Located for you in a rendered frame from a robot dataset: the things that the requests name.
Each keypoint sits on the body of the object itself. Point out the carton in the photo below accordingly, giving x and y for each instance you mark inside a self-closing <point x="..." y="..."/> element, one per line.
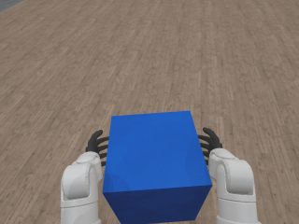
<point x="155" y="168"/>

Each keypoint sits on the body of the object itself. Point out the left robot forearm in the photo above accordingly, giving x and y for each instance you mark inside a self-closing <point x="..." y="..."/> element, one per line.
<point x="79" y="190"/>

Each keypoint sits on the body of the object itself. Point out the right robot forearm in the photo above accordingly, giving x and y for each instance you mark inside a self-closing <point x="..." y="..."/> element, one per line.
<point x="235" y="188"/>

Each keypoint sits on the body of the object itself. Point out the right robot hand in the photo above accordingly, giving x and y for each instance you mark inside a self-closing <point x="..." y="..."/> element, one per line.
<point x="213" y="142"/>

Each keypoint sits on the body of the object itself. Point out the left robot hand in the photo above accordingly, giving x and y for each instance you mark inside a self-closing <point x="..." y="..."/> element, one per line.
<point x="93" y="145"/>

